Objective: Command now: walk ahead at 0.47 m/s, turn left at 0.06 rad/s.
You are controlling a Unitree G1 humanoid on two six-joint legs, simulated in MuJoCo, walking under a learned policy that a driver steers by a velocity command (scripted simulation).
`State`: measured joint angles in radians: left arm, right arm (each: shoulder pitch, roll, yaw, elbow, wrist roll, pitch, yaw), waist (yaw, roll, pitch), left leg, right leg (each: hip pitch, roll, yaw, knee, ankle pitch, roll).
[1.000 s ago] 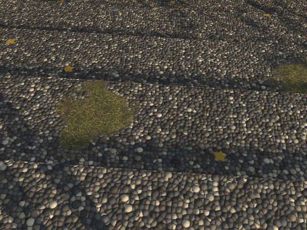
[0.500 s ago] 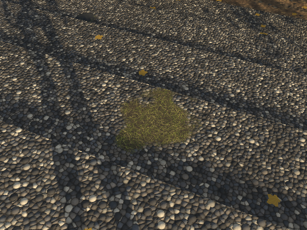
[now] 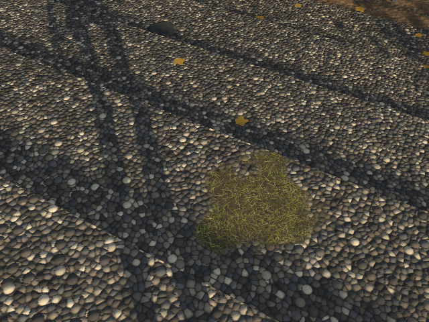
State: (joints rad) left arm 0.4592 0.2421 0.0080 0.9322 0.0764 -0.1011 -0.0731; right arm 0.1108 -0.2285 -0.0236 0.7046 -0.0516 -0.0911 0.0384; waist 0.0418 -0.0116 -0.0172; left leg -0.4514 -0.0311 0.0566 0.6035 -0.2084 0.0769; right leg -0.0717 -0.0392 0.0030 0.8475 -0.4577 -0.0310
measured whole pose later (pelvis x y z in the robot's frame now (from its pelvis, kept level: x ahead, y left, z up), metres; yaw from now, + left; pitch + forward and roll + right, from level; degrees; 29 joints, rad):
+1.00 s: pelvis +0.59 -0.07 -0.12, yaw -30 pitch +2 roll -2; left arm 0.58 0.22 -0.01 0.89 0.02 -0.08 -0.07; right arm 0.13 -0.22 0.01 0.73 -0.07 -0.08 0.05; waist 0.09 0.03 -0.03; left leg -0.31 0.05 0.06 0.36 0.00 0.04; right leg -0.37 0.21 0.20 1.53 -0.85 0.02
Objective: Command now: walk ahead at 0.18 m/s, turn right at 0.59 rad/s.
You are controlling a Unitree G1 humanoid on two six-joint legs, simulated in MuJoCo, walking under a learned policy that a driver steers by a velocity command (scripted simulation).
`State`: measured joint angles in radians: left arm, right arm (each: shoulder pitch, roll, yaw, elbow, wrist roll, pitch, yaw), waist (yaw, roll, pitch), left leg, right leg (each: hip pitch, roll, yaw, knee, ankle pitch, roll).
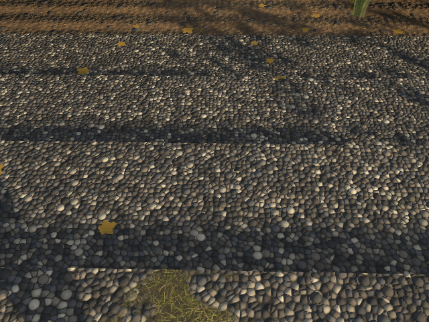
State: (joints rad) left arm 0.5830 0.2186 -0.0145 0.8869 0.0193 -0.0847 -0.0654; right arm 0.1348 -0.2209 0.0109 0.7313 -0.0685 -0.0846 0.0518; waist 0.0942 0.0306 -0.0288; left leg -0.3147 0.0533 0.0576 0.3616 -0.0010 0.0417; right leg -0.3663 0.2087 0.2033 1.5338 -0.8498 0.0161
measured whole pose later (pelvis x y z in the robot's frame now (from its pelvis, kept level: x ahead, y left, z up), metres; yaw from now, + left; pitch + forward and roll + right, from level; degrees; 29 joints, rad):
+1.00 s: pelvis +0.12 -0.04 -0.02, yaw -20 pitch +2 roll +0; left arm 0.21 0.21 0.05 0.80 -0.01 -0.06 -0.10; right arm 0.19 -0.20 -0.06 0.86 0.00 -0.08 0.07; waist -0.02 0.00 0.00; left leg -0.30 0.05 0.08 0.55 -0.28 -0.01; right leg -0.30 0.01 0.01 0.57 -0.31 -0.02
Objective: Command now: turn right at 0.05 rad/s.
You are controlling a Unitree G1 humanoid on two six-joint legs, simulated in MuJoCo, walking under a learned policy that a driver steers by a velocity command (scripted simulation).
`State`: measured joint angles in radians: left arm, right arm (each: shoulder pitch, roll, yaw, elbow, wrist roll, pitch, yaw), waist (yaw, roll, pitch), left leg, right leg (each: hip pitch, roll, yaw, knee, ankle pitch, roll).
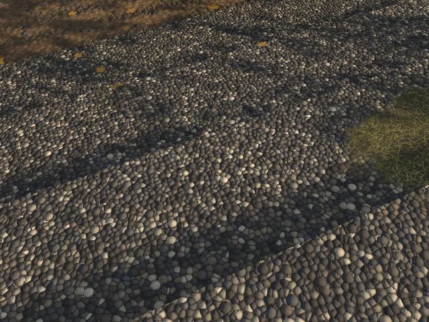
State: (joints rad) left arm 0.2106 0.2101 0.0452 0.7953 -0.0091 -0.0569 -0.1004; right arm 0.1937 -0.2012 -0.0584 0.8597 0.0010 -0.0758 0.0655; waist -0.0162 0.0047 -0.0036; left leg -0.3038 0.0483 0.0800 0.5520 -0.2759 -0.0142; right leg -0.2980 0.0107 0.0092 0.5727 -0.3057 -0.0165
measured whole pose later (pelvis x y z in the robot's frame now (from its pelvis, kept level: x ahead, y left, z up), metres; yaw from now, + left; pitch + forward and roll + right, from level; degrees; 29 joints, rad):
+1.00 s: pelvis +0.12 +0.03 +0.01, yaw +1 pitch -2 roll +0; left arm 0.18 0.22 0.05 0.97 0.09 -0.08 -0.05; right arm 0.46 -0.21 -0.03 1.04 -0.08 -0.11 0.02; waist -0.05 0.00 0.04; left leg 0.07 -0.03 0.04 0.31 -0.34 0.05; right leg -0.49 0.00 0.04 1.11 -0.36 -0.14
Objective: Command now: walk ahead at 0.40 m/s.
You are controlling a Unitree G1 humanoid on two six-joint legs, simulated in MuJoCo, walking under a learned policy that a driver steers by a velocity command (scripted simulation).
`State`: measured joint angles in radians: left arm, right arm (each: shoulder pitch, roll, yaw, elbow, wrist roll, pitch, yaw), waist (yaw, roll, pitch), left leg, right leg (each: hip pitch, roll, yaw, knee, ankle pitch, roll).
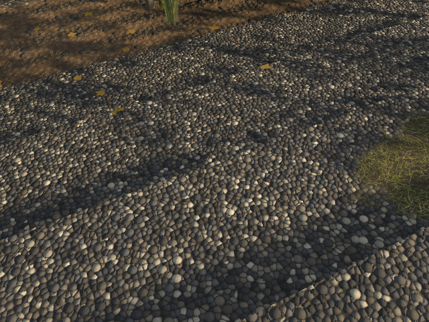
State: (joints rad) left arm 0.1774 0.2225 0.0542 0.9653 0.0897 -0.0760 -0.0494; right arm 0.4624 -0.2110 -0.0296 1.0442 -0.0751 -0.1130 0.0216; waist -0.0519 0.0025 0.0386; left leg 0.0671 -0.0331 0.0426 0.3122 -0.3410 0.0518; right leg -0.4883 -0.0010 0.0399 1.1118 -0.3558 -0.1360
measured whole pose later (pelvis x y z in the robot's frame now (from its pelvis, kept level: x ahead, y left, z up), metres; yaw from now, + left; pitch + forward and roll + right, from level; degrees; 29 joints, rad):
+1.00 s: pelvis +0.63 +0.10 -0.15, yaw +17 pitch +1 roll -1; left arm 0.49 0.19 -0.03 1.03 0.06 -0.09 -0.07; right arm 0.23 -0.24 -0.04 0.94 -0.07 -0.09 0.05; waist 0.05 0.00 0.03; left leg -0.35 -0.02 0.03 0.53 -0.20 0.06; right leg -0.30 -0.05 0.02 1.66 -0.68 0.05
